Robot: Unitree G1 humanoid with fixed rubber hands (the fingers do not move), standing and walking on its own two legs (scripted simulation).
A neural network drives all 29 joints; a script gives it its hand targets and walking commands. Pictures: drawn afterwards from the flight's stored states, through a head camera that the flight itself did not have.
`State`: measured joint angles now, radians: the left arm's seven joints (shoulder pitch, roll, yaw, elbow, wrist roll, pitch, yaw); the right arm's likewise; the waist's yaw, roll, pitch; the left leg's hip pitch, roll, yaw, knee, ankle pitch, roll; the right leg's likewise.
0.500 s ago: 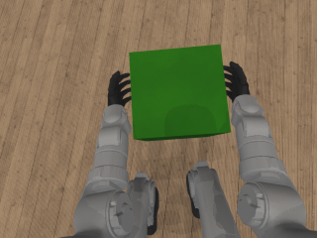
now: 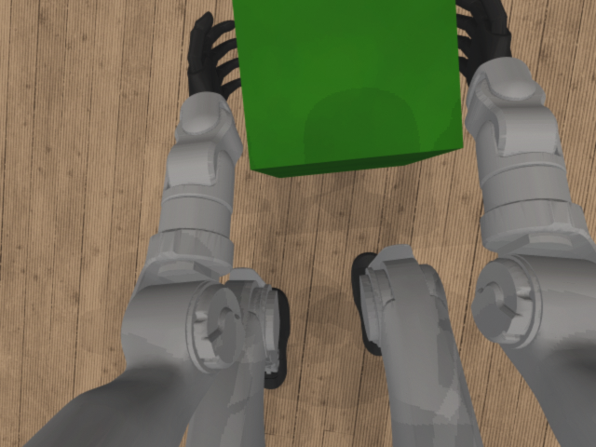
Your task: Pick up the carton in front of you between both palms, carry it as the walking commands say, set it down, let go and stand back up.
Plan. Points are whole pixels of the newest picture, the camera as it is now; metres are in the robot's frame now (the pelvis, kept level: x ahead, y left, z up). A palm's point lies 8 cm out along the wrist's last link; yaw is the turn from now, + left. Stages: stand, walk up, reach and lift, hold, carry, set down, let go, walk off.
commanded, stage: set down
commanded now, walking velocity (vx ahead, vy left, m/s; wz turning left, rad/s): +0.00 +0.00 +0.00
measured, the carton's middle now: (339, 90) +0.52 -0.10 -0.21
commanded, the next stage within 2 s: none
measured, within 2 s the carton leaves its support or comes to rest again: rests again in 0.68 s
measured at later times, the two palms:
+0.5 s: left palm (235, 99) +0.55 +0.04 -0.23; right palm (459, 69) +0.52 -0.26 -0.22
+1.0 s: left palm (233, 108) +0.54 +0.05 -0.24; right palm (454, 81) +0.51 -0.26 -0.24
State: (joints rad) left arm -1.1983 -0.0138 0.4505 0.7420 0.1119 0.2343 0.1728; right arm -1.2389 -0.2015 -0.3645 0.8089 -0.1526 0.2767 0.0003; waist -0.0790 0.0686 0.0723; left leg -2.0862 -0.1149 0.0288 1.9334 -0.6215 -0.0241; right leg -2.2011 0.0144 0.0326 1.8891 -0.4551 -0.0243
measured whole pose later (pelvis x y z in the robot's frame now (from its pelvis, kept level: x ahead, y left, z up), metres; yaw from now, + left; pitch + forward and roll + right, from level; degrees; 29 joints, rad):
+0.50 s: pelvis +0.00 +0.00 -0.07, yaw +1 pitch +38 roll +4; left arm -1.38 0.10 0.30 0.85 -0.03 0.22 0.23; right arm -1.42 -0.32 -0.26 0.93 -0.02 0.26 -0.02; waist -0.11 0.06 0.33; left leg -2.17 -0.14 0.02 2.19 -0.68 -0.04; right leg -2.29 -0.01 0.01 2.14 -0.50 -0.05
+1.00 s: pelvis -0.02 +0.00 -0.08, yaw +1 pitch +32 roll +2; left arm -1.49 0.13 0.32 0.98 0.01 0.21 0.14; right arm -1.51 -0.40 -0.30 1.07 -0.05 0.23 0.08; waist -0.10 0.07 0.46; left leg -2.17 -0.17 0.02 2.24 -0.64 -0.04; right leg -2.26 -0.04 0.00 2.18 -0.48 -0.04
